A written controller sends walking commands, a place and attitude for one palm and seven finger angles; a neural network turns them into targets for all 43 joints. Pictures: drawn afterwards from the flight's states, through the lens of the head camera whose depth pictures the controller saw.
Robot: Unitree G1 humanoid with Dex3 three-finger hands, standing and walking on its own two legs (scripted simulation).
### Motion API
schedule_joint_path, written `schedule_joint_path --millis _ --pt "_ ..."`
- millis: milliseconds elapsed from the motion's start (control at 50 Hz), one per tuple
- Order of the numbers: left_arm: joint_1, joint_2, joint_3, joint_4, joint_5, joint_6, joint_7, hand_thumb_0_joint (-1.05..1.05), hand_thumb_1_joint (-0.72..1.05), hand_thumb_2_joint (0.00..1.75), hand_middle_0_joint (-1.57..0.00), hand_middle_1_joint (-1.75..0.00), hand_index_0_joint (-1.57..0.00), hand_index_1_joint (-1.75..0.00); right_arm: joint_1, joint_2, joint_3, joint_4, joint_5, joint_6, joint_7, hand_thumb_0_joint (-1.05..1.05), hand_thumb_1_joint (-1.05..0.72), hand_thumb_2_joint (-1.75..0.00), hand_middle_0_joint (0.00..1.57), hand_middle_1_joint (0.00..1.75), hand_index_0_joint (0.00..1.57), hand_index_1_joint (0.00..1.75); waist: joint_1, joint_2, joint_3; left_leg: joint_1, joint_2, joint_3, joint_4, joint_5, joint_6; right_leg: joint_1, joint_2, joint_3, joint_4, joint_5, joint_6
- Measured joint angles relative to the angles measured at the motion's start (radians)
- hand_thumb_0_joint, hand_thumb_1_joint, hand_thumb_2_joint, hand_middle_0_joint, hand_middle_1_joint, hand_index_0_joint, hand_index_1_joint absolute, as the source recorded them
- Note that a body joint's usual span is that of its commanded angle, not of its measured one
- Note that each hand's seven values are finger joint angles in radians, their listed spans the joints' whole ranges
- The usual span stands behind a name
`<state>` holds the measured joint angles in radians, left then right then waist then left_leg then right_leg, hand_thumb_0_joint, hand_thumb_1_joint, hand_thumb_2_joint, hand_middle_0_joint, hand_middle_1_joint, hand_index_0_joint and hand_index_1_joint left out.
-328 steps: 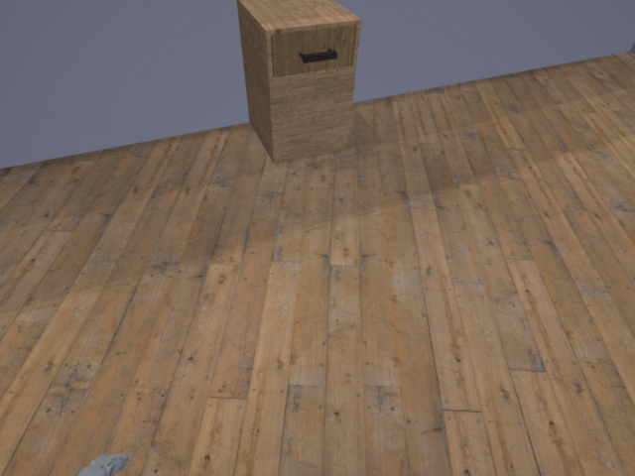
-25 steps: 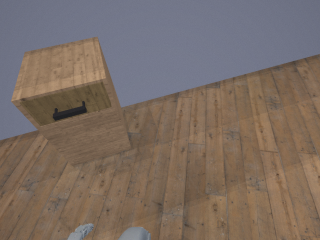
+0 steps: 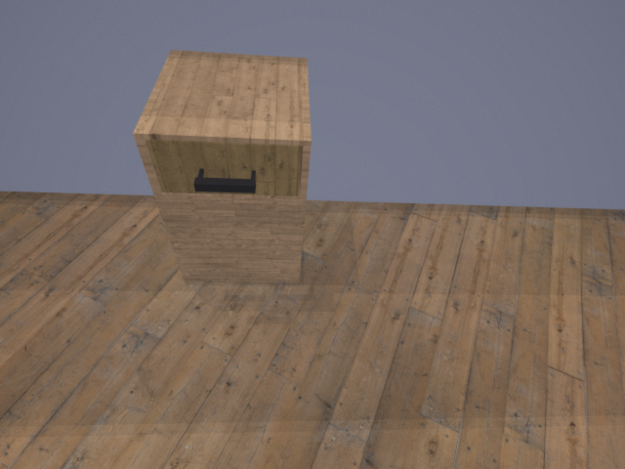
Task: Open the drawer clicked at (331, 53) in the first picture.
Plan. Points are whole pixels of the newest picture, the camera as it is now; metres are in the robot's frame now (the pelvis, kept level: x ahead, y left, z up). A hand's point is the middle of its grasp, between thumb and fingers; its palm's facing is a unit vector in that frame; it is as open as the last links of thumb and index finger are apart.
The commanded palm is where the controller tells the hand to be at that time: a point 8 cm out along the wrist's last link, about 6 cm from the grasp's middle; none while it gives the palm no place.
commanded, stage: take the last steps up to it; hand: left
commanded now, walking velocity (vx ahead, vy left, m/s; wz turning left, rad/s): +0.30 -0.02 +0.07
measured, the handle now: (226, 179) +0.80 +0.29 -0.22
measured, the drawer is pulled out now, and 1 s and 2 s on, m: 0.00 0.00 0.00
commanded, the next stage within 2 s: come to a stop and stand still in 0.82 s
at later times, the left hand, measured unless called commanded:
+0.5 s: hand out of the picture +0.08 +0.12 -0.16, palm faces +0.10 -0.97 -0.21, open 7.3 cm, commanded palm none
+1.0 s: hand (213, 384) +0.26 +0.18 -0.18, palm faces +0.13 -0.98 -0.17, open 7.4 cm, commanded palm none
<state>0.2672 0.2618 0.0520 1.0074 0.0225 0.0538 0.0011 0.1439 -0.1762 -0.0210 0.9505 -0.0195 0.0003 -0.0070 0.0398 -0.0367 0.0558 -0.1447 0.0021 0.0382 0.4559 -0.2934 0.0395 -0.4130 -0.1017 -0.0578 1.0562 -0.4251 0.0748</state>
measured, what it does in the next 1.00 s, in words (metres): walks ahead: right foot, then left foot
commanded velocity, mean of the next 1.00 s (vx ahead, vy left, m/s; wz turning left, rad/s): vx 0.20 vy -0.02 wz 0.03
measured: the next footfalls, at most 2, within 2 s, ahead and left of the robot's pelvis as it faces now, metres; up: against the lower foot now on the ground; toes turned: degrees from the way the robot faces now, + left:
right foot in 0.26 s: +0.10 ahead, -0.14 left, +0.00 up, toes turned -6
left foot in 0.78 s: +0.31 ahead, +0.10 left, +0.00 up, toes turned +11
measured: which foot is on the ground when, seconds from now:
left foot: down 0.00-0.26, up 0.28-0.76, down 0.78-1.00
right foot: up 0.00-0.24, down 0.26-0.78, up 0.80-1.00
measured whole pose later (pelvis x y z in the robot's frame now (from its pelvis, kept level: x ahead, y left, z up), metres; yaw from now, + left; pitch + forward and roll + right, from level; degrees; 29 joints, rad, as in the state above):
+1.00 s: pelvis +0.28 +0.01 +0.00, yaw +3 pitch -1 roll +1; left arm 0.29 0.16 0.05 1.09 0.02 -0.01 0.01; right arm 0.18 -0.15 -0.04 1.03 -0.01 -0.08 -0.04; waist 0.02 -0.05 0.05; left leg -0.19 0.00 0.16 0.44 -0.24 0.05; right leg -0.46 -0.09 -0.05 1.08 -0.33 0.01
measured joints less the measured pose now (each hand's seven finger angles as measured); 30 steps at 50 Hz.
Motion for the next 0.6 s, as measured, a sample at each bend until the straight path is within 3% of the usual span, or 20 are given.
schedule_joint_path --millis 160,240,260,320,360,400,500,600 --pt "-0.038 -0.048 -0.016 -0.001 0.005 -0.018 -0.02 0.01 0.91 0.9 -0.19 -0.3 -0.2 -0.29 0.123 -0.002 -0.016 0.06 -0.006 -0.018 -0.005 0.0 -0.92 -0.89 0.2 0.3 0.21 0.3 -0.043 0.02 -0.033 0.068 -0.021 -0.008 -0.073 0.013 -0.01 0.037 0.007 -0.014 -0.222 0.034 -0.009" --pt "-0.057 -0.071 -0.018 -0.01 0.004 -0.04 -0.027 0.01 0.91 0.9 -0.19 -0.3 -0.2 -0.29 0.187 -0.018 -0.023 0.107 -0.009 -0.008 -0.005 0.0 -0.92 -0.89 0.2 0.3 0.2 0.3 -0.063 0.038 -0.033 0.071 -0.016 -0.007 -0.021 -0.038 -0.034 0.11 0.031 -0.037 -0.421 0.085 -0.021" --pt "-0.059 -0.075 -0.017 -0.012 0.005 -0.052 -0.027 0.01 0.91 0.9 -0.19 -0.3 -0.2 -0.29 0.204 -0.021 -0.024 0.119 -0.007 -0.007 -0.005 0.0 -0.92 -0.89 0.2 0.3 0.2 0.3 -0.065 0.044 -0.033 0.06 -0.012 -0.01 0.022 -0.067 -0.042 0.136 0.04 -0.042 -0.473 0.123 -0.038" --pt "-0.056 -0.099 -0.023 -0.012 0.006 -0.088 -0.02 0.01 0.91 0.9 -0.2 -0.3 -0.2 -0.29 0.237 -0.03 -0.03 0.16 -0.001 0.013 -0.001 0.0 -0.91 -0.89 0.2 0.3 0.2 0.3 -0.064 0.082 -0.026 -0.053 0.011 -0.031 0.32 -0.185 -0.019 0.163 0.063 -0.082 -0.453 0.118 -0.112" --pt "-0.024 -0.108 -0.023 -0.008 0.001 -0.099 -0.011 0.01 0.91 0.9 -0.2 -0.3 -0.2 -0.29 0.239 -0.027 -0.035 0.178 -0.004 0.026 0.009 0.01 -0.91 -0.89 0.2 0.3 0.2 0.3 -0.052 0.076 -0.035 -0.15 0.016 -0.025 0.512 -0.144 -0.012 0.202 0.067 -0.089 -0.493 0.111 -0.126" --pt "0.011 -0.109 -0.016 0.01 -0.002 -0.099 0.004 0.0 0.92 0.9 -0.2 -0.3 -0.2 -0.29 0.229 -0.024 -0.041 0.177 -0.007 0.027 0.016 0.01 -0.91 -0.89 0.2 0.3 0.2 0.3 -0.05 0.069 -0.04 -0.234 0.035 -0.014 0.611 -0.057 -0.019 0.247 0.073 -0.091 -0.562 0.132 -0.127" --pt "0.092 -0.125 -0.025 0.068 -0.003 -0.104 0.008 0.0 0.93 0.9 -0.2 -0.3 -0.2 -0.29 0.188 -0.015 -0.049 0.147 -0.009 0.016 0.021 0.01 -0.91 -0.89 0.19 0.3 0.2 0.3 -0.058 0.067 -0.038 -0.376 0.086 -0.013 0.629 0.102 -0.048 0.343 0.092 -0.108 -0.706 0.165 -0.13" --pt "0.154 -0.155 -0.034 0.11 0.001 -0.117 0.007 0.01 0.92 0.9 -0.2 -0.3 -0.2 -0.29 0.132 -0.003 -0.049 0.131 -0.007 0.013 0.028 0.01 -0.91 -0.9 0.19 0.3 0.2 0.29 -0.036 0.069 -0.027 -0.421 0.11 0.003 0.515 0.141 -0.059 0.406 0.102 -0.119 -0.768 0.15 -0.12"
